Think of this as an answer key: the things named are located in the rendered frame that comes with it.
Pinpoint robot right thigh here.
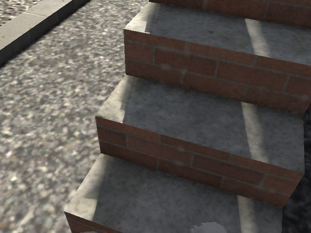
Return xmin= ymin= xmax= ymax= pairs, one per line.
xmin=190 ymin=221 xmax=226 ymax=233

